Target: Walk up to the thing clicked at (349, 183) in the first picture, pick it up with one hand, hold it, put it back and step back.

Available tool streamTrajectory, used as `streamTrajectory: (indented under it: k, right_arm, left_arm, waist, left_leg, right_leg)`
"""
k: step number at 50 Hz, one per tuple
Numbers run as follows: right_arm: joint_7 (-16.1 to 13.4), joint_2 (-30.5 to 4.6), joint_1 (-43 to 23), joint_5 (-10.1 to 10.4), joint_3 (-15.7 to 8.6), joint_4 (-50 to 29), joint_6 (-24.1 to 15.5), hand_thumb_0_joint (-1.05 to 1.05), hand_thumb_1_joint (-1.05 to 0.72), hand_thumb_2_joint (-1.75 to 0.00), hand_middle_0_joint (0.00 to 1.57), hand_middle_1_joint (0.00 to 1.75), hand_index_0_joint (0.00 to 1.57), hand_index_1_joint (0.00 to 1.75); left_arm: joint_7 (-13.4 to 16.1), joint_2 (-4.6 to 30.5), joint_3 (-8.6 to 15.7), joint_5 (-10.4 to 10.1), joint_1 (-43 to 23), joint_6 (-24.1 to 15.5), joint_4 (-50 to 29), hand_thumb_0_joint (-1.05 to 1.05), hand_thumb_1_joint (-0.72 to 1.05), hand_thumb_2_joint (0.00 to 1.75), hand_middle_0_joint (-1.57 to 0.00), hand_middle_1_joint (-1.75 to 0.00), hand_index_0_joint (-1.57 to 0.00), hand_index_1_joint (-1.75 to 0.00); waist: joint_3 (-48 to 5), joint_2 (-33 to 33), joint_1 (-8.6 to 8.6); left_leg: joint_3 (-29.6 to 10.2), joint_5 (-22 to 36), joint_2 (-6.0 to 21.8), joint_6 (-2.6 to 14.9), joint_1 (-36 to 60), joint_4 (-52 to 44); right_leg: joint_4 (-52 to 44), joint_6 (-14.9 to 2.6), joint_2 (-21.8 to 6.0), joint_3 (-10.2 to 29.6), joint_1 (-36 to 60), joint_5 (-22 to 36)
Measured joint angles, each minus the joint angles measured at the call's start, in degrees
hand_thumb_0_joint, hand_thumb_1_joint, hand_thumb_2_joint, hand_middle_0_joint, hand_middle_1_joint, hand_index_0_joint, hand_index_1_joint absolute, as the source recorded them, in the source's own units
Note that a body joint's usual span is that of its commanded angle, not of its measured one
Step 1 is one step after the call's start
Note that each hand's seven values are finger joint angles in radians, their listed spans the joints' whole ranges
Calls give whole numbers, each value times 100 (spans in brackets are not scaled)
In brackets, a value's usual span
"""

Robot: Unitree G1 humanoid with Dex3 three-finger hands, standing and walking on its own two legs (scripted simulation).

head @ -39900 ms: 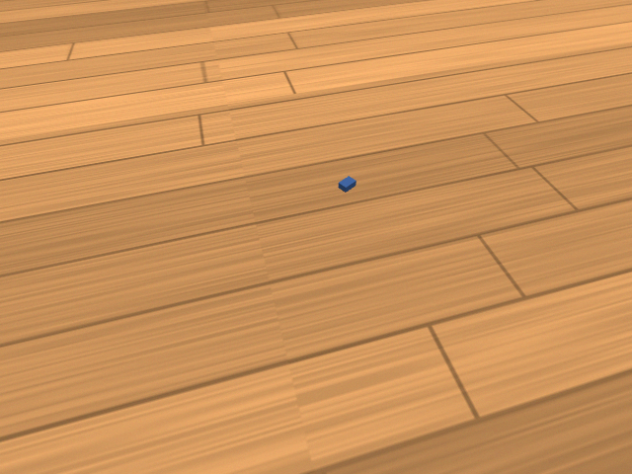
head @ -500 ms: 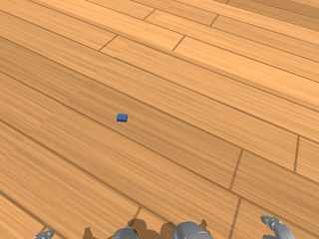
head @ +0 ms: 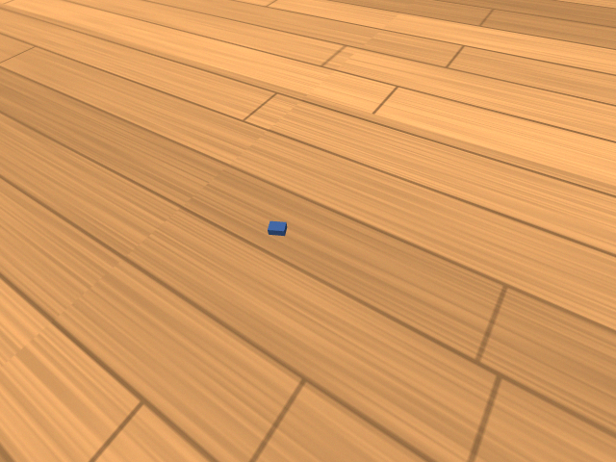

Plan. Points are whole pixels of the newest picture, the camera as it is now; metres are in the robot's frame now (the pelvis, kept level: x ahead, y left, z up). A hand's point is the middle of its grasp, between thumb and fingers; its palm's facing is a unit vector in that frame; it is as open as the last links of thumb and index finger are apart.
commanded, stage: step back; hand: left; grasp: from above
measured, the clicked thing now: (277, 228) +1.09 +0.20 -0.74
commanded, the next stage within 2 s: stand in 0.80 s
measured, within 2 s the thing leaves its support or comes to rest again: neither
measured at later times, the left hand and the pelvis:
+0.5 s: hand out of the picture +0.09 +0.25 -0.13, palm faces +0.02 -0.91 -0.41, open 7.4 cm; pelvis +0.04 -0.02 +0.00, yaw +0 degrees
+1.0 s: hand out of the picture +0.14 +0.27 -0.14, palm faces +0.00 -0.94 -0.34, open 7.4 cm; pelvis +0.06 +0.01 +0.01, yaw +0 degrees
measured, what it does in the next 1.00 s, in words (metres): steps on the spot: right foot, then left foot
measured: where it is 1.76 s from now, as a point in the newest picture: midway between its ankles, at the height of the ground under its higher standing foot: outside the picture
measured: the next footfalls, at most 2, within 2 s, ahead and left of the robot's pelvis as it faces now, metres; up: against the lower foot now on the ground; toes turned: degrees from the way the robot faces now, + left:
right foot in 0.30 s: +0.10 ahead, -0.13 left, +0.00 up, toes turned -2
left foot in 0.62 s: +0.11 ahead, +0.14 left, +0.00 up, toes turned +1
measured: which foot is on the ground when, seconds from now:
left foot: down 0.00-0.32, up 0.34-0.60, down 0.62-1.00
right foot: down 0.00-0.06, up 0.08-0.28, down 0.30-1.00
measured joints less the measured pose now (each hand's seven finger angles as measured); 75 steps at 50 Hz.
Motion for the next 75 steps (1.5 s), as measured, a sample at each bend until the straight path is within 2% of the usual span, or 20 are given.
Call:
streamTrajectory:
  k: [2,3,6,8,13,14,15,16,17,20,23,29,31,32,34,36,39,47,59,75]
  right_arm:
    - [26,128,-58,-16,-13,65,-89,1,-91,-89,20,30,21,30]
    - [41,186,-70,-30,-23,49,-144,1,-91,-89,20,30,21,30]
    - [82,197,-4,-35,-37,-77,-281,1,-91,-89,20,30,21,30]
    - [75,197,-1,-40,-36,-114,-312,1,-91,-89,20,30,21,30]
    - [94,144,-92,-18,-39,-194,-343,1,-91,-89,20,30,21,30]
    - [98,109,-118,-4,-40,-209,-315,1,-91,-89,20,30,21,30]
    - [93,62,-152,15,-44,-215,-275,1,-91,-89,20,30,21,30]
    - [72,4,-191,39,-53,-211,-227,1,-91,-89,20,30,21,30]
    - [37,-25,-223,63,-61,-201,-171,1,-91,-89,20,30,21,30]
    - [-40,-4,-293,89,-57,-153,-67,1,-91,-89,20,30,21,30]
    - [-29,-55,-388,100,-45,-144,-102,1,-91,-89,20,30,21,30]
    - [-26,-69,-615,93,-38,-117,-116,1,-91,-89,20,30,21,30]
    - [-31,-31,-664,91,-36,-76,-141,1,-91,-89,20,30,21,30]
    - [-39,26,-710,80,-41,-31,-151,1,-91,-89,20,30,21,30]
    - [-37,122,-772,68,-12,22,-151,1,-91,-89,20,30,21,30]
    - [-19,176,-833,105,46,69,-133,1,-91,-89,20,30,21,30]
    - [-18,254,-973,126,109,166,-78,1,-91,-89,20,30,21,30]
    - [35,319,-1114,117,245,425,-298,1,-91,-89,20,30,21,30]
    - [18,195,-1282,188,238,695,-303,1,-91,-89,20,30,21,30]
    - [41,174,-997,150,268,962,-252,1,-91,-89,20,30,21,30]
  left_arm:
    - [5,99,-5,-33,-17,44,54,0,90,90,-20,-30,-21,-30]
    - [11,131,-12,-48,29,72,93,0,90,90,-20,-30,-21,-30]
    - [-18,83,-44,-96,122,150,341,0,90,90,-20,-30,-20,-30]
    - [-60,78,-55,-122,135,124,413,0,90,90,-20,-30,-20,-30]
    - [-111,80,-43,-150,82,-53,463,1,90,90,-20,-30,-20,-30]
    - [-103,69,-44,-149,70,-94,474,1,90,90,-20,-30,-20,-30]
    - [-79,43,-43,-145,54,-145,492,0,90,90,-20,-30,-20,-30]
    - [-44,-13,-45,-131,27,-197,518,0,90,90,-20,-30,-20,-30]
    - [-12,-67,-51,-100,13,-246,531,0,90,90,-20,-30,-20,-30]
    - [25,-148,-109,-60,1,-274,529,0,90,90,-20,-30,-21,-30]
    - [64,-226,-175,-82,-4,-315,513,0,90,90,-20,-30,-21,-30]
    - [131,-168,-232,-126,-130,-297,532,0,90,90,-21,-30,-21,-30]
    - [153,-105,-234,-169,-221,-232,526,0,90,90,-21,-30,-21,-30]
    - [167,-60,-221,-188,-289,-191,530,0,90,90,-21,-30,-21,-30]
    - [192,-9,-198,-236,-399,-105,536,0,90,90,-20,-30,-21,-30]
    - [194,26,-207,-273,-478,-60,580,0,90,90,-20,-30,-21,-30]
    - [173,65,-215,-254,-568,-68,694,0,90,90,-20,-30,-20,-30]
    - [41,-44,-399,-253,-706,-57,1087,0,90,90,-20,-30,-20,-30]
    - [-12,-197,-503,-236,-794,-99,1539,0,90,90,-20,-30,-20,-30]
    - [-15,-153,-448,-220,-826,-98,1650,0,90,90,-20,-30,-20,-30]
  waist:
    - [81,-265,25]
    - [76,-405,43]
    - [-142,-381,-100]
    - [-179,-363,-145]
    - [-99,-364,-172]
    - [-77,-333,-169]
    - [-46,-259,-153]
    - [1,-109,-158]
    - [11,5,-166]
    - [-23,-6,-55]
    - [37,45,-11]
    - [206,81,-8]
    - [247,18,-34]
    - [299,-96,-26]
    - [315,-251,23]
    - [264,-238,9]
    - [178,-201,-16]
    - [1,-267,-55]
    - [-1,-196,-115]
    - [-57,-145,-192]
  left_leg:
    - [132,907,-129,50,272,-550]
    - [218,1047,-204,60,365,-668]
    - [178,920,-138,220,352,-637]
    - [144,930,-60,248,426,-722]
    - [130,863,93,47,500,-690]
    - [126,771,136,7,474,-562]
    - [111,633,212,-32,422,-354]
    - [39,459,331,4,349,-72]
    - [-122,273,343,77,203,300]
    - [-299,-275,20,152,-276,1302]
    - [-305,-168,-30,150,-595,1540]
    - [-113,286,228,92,-606,573]
    - [41,983,247,70,-412,-24]
    - [107,1189,170,-9,-359,-96]
    - [228,1121,93,-52,-346,-60]
    - [223,995,155,-28,-400,75]
    - [196,898,272,-40,-424,190]
    - [208,1234,235,-44,18,-573]
    - [172,1767,270,-146,559,-1558]
    - [163,1973,376,-236,624,-1867]
  right_leg:
    - [143,65,-164,81,-1,-48]
    - [222,62,-228,185,-16,-92]
    - [917,61,-21,339,-266,-790]
    - [1180,42,56,387,-377,-887]
    - [495,72,12,365,-332,-519]
    - [151,73,26,323,-217,-316]
    - [-109,87,87,277,-115,134]
    - [-167,84,196,186,-49,437]
    - [-106,67,269,102,-43,400]
    - [-32,-7,218,104,-34,199]
    - [-203,16,155,104,82,227]
    - [-20,137,17,105,44,55]
    - [219,211,-80,107,-34,-95]
    - [359,256,-177,164,-68,-173]
    - [522,260,-254,312,-156,-193]
    - [433,171,-141,391,-109,-211]
    - [213,343,-18,391,13,-136]
    - [-570,403,-48,372,468,222]
    - [-1384,322,0,305,943,642]
    - [-1675,240,111,292,991,843]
